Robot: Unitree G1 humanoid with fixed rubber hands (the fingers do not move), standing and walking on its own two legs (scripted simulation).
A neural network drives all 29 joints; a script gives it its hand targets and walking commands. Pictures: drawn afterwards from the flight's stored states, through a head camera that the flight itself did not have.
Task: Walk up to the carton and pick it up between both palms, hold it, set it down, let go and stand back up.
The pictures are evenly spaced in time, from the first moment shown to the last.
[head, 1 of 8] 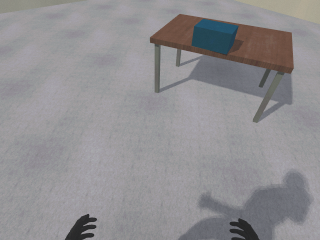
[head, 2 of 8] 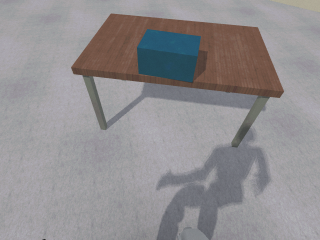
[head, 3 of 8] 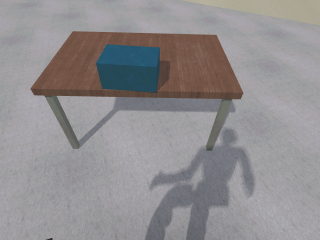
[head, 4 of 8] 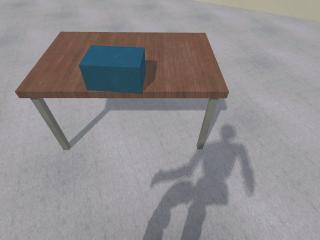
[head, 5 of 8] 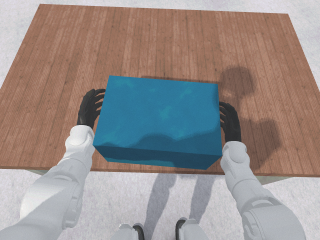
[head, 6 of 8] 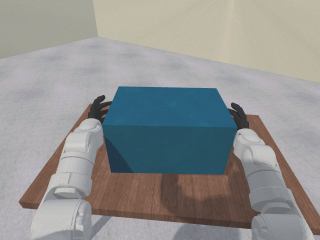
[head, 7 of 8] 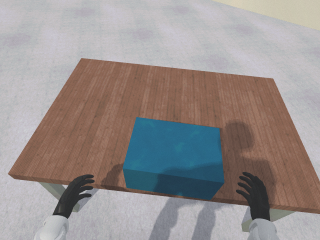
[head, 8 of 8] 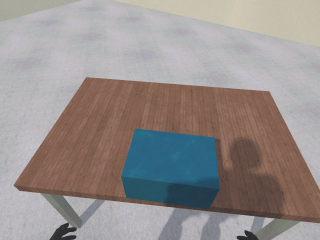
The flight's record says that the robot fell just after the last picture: no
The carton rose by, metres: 0.29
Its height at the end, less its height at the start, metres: +0.00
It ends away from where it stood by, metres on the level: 0.04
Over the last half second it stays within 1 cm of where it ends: yes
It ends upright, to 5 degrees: yes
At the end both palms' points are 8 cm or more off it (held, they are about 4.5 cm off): yes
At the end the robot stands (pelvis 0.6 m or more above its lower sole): yes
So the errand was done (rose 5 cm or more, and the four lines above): yes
